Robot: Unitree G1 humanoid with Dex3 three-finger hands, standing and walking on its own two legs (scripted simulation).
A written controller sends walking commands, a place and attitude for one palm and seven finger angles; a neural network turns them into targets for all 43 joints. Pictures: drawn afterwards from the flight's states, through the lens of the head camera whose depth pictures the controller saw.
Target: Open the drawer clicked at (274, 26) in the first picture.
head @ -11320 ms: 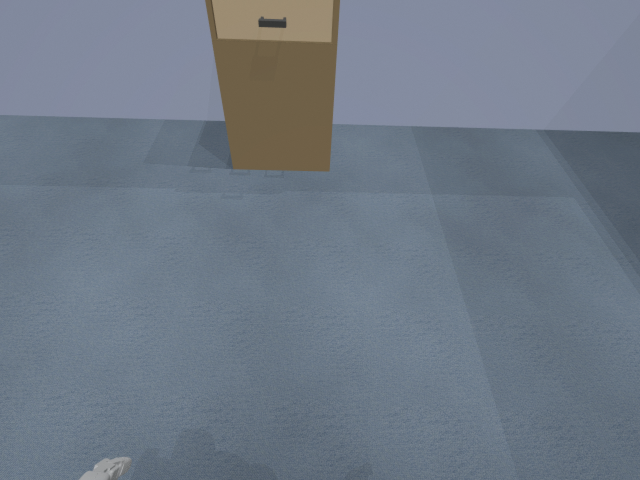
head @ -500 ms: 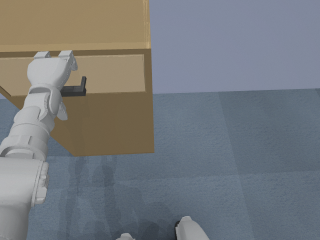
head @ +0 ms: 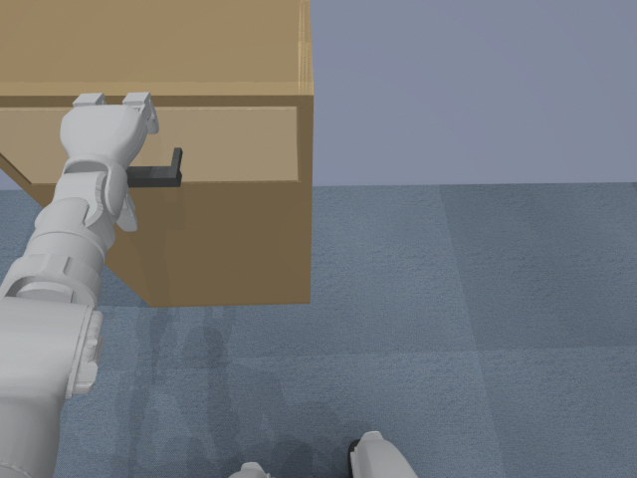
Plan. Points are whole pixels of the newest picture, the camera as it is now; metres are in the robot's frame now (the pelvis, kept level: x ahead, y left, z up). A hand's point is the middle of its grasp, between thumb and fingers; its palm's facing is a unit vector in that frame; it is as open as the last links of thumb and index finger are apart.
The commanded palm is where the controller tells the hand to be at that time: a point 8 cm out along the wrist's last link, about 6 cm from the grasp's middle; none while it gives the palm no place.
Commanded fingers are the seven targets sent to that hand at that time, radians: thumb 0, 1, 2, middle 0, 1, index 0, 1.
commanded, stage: move the hooked fingers above the handle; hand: left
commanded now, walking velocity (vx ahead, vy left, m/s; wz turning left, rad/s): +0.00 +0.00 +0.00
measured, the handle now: (146, 165) +0.56 +0.22 -0.01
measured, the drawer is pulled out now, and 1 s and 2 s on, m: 0.00 0.00 0.00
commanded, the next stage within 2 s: none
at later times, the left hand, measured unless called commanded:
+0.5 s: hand (124, 172) +0.51 +0.22 +0.04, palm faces -0.10 +0.03 -0.99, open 13.7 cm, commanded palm +0.49 +0.22 +0.10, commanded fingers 0.00 -0.50 0.30 -0.30 -1.20 -0.30 -1.20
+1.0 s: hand (125, 177) +0.50 +0.22 +0.04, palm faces -0.10 +0.00 -0.99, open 13.8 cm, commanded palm +0.50 +0.23 +0.10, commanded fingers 0.00 -0.50 0.30 -0.30 -1.20 -0.30 -1.20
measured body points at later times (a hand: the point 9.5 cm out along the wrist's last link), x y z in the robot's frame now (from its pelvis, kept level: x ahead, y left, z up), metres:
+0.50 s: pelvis +0.00 +0.00 +0.00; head +0.12 -0.01 +0.44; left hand +0.51 +0.22 +0.10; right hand +0.01 -0.28 -0.13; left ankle -0.03 +0.12 -0.70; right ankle +0.04 -0.14 -0.70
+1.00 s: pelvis +0.01 +0.00 +0.00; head +0.12 +0.00 +0.44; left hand +0.50 +0.22 +0.09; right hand +0.02 -0.28 -0.12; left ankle -0.03 +0.12 -0.70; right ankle +0.04 -0.14 -0.70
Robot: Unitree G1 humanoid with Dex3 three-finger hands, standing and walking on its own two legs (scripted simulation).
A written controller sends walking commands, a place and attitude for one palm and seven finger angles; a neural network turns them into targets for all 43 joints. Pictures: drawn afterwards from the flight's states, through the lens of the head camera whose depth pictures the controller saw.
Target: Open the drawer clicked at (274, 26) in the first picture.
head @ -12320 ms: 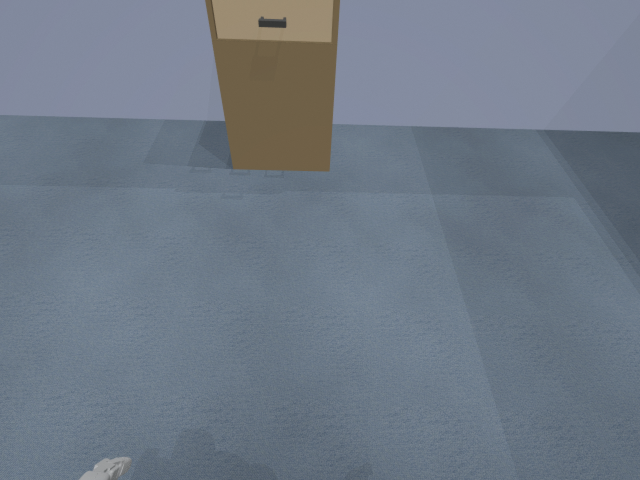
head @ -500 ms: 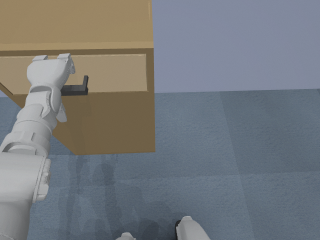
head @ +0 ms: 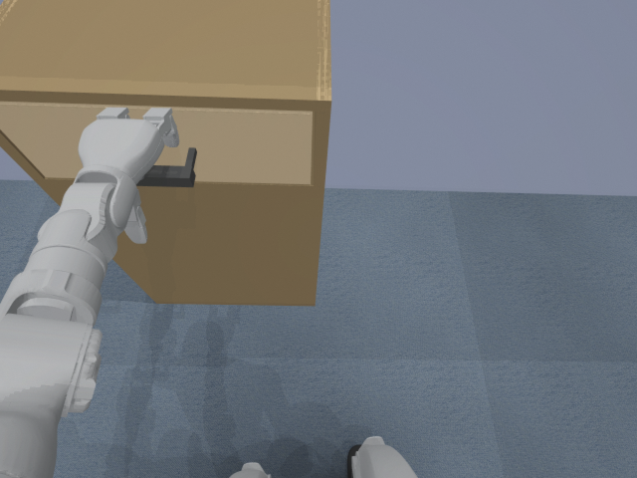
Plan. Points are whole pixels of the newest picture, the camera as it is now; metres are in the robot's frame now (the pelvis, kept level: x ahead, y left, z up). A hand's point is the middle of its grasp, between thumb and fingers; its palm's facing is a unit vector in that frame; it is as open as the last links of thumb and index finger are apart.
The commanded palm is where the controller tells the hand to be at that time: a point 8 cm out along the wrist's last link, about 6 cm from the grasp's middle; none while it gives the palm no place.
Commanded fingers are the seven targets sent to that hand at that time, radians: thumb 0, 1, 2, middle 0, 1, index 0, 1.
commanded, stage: move the hooked fingers above the handle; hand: left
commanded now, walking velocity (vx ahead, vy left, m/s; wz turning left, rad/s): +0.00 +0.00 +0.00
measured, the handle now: (160, 164) +0.56 +0.21 -0.01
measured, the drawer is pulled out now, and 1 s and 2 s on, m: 0.00 0.00 0.00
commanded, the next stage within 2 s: lower the fingers behind the handle in 1.94 s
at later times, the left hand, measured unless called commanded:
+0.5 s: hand (144, 171) +0.49 +0.20 +0.05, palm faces -0.06 -0.02 -1.00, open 13.8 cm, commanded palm +0.49 +0.22 +0.10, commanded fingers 0.00 -0.50 0.30 -0.30 -1.20 -0.30 -1.20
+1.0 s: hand (140, 172) +0.49 +0.21 +0.05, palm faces -0.06 -0.02 -1.00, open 13.8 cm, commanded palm +0.49 +0.22 +0.10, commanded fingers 0.00 -0.50 0.30 -0.30 -1.20 -0.30 -1.20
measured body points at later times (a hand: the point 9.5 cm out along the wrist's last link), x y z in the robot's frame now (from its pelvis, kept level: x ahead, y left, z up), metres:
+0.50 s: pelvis -0.01 +0.00 +0.00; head +0.10 +0.00 +0.44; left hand +0.49 +0.20 +0.11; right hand +0.00 -0.28 -0.12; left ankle -0.04 +0.12 -0.70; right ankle +0.03 -0.14 -0.70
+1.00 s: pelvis -0.01 +0.00 +0.00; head +0.10 +0.00 +0.43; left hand +0.49 +0.21 +0.10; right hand -0.01 -0.28 -0.12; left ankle -0.04 +0.12 -0.70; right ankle +0.03 -0.14 -0.70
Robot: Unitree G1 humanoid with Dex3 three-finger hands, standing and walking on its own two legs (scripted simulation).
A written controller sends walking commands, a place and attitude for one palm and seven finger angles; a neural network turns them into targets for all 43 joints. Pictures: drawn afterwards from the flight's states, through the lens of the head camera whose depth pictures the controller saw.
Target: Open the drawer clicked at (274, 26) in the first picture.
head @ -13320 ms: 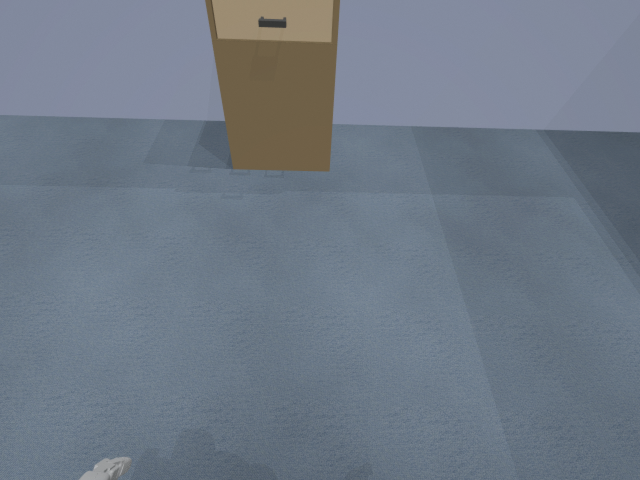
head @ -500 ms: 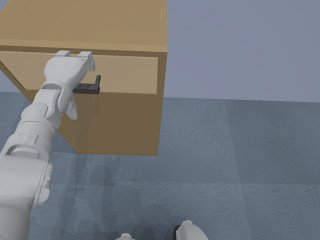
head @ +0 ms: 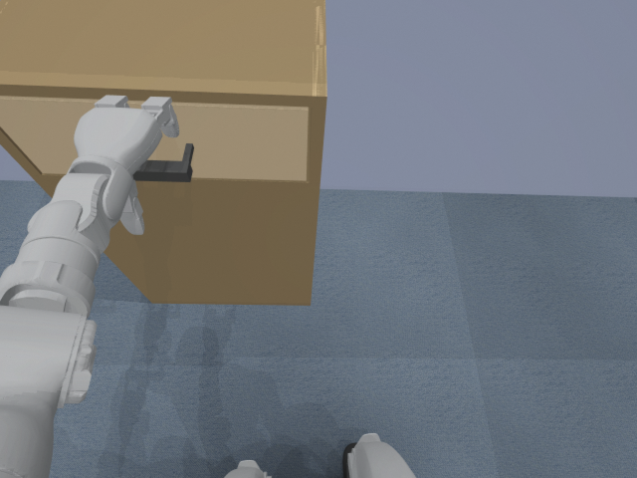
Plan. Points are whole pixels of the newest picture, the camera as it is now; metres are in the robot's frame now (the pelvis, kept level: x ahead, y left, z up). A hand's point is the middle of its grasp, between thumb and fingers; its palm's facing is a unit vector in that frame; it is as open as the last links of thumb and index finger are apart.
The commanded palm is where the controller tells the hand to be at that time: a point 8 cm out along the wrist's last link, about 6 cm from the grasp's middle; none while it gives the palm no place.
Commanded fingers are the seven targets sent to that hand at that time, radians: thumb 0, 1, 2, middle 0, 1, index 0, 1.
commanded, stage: move the hooked fingers above the handle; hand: left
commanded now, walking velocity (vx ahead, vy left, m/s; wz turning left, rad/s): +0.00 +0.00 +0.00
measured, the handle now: (158, 160) +0.57 +0.21 -0.01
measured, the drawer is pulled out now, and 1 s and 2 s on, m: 0.00 0.00 0.00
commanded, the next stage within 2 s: lower the fingers behind the handle in 0.94 s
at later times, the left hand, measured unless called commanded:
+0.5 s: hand (137, 165) +0.51 +0.21 +0.05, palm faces -0.07 -0.02 -1.00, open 13.8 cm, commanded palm +0.50 +0.23 +0.10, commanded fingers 0.00 -0.50 0.30 -0.30 -1.20 -0.30 -1.20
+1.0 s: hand (137, 158) +0.52 +0.21 +0.05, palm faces -0.01 -0.03 -1.00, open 13.8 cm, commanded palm +0.49 +0.22 +0.10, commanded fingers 0.00 -0.50 0.30 -0.30 -1.20 -0.30 -1.20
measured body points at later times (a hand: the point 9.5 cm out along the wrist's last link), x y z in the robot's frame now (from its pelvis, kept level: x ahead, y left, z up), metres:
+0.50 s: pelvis +0.01 +0.00 +0.00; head +0.11 +0.00 +0.44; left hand +0.51 +0.21 +0.10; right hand +0.00 -0.28 -0.12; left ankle -0.03 +0.12 -0.70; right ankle +0.04 -0.14 -0.70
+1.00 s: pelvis +0.01 +0.00 +0.00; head +0.12 +0.00 +0.44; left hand +0.51 +0.21 +0.11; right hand +0.02 -0.27 -0.12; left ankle -0.03 +0.12 -0.70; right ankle +0.04 -0.14 -0.70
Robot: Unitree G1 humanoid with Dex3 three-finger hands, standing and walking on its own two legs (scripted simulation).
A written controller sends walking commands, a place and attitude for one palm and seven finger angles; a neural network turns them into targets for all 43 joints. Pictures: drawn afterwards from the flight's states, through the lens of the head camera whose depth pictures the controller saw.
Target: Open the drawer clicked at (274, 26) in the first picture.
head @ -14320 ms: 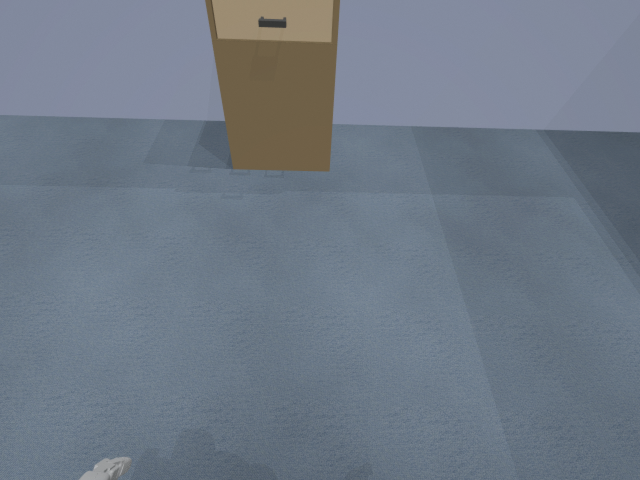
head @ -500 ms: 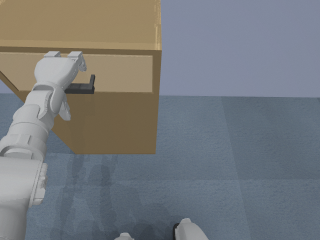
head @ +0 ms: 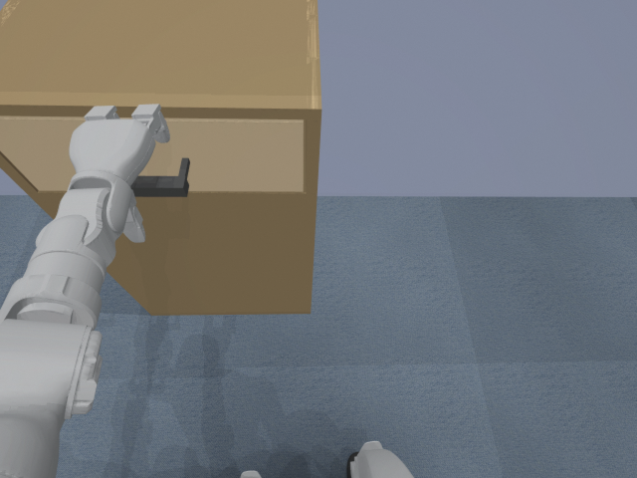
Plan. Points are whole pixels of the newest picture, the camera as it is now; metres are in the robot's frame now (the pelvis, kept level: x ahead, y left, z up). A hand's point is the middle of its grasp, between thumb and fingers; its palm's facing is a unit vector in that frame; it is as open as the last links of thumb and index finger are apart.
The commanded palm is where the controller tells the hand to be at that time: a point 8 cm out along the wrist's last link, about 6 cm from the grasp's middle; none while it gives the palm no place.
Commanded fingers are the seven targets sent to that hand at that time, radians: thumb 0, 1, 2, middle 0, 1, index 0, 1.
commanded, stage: lower the fingers behind the handle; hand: left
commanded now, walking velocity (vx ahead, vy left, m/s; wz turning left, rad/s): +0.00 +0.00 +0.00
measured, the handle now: (154, 175) +0.55 +0.22 -0.01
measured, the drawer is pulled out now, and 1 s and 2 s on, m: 0.00 0.00 0.00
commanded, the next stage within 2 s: lift the fingers back up to retry in 1.64 s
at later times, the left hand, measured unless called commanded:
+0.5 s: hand (132, 196) +0.50 +0.23 +0.01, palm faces -0.03 +0.04 -1.00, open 13.8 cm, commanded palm +0.48 +0.23 +0.07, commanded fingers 0.00 -0.50 0.30 -0.30 -1.20 -0.30 -1.20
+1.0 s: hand (137, 203) +0.49 +0.23 +0.00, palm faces +0.00 +0.03 -1.00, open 13.8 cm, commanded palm +0.47 +0.23 +0.03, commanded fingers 0.00 -0.50 0.30 -0.30 -1.20 -0.30 -1.20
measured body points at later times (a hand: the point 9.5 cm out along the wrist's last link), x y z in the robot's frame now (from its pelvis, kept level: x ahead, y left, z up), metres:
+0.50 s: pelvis -0.01 -0.01 -0.02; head +0.12 -0.01 +0.41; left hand +0.49 +0.23 +0.06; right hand +0.00 -0.29 -0.14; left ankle -0.04 +0.12 -0.70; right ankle +0.03 -0.14 -0.70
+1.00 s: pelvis -0.02 +0.00 -0.03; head +0.11 +0.00 +0.40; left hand +0.49 +0.22 +0.05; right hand -0.01 -0.28 -0.16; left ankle -0.04 +0.12 -0.70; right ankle +0.03 -0.14 -0.70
